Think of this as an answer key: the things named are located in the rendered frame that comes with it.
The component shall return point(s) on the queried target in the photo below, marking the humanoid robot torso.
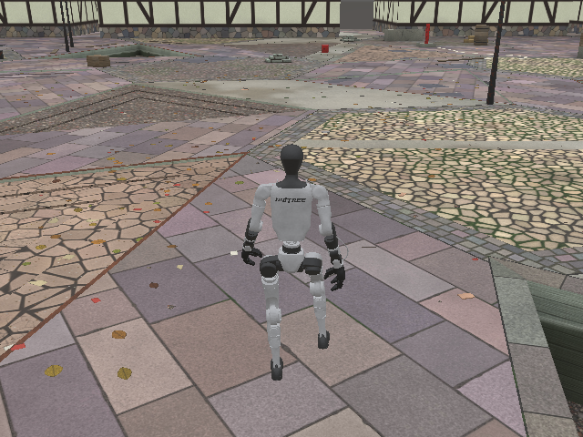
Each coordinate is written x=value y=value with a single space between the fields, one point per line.
x=291 y=210

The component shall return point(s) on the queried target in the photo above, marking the robot right forearm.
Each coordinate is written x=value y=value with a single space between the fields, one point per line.
x=333 y=249

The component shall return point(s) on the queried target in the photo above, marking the robot right upper arm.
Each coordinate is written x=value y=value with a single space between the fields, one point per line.
x=324 y=209

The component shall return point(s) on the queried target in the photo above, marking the right robot hand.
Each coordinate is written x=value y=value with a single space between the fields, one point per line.
x=339 y=278

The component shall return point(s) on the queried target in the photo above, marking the robot left upper arm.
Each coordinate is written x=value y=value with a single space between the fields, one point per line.
x=263 y=192

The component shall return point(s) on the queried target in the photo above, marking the robot right foot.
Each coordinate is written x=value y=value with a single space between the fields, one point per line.
x=322 y=341

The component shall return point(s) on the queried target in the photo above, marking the robot left forearm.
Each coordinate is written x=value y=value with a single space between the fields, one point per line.
x=250 y=238

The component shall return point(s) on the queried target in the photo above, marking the left robot hand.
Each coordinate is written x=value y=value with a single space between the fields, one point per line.
x=254 y=252

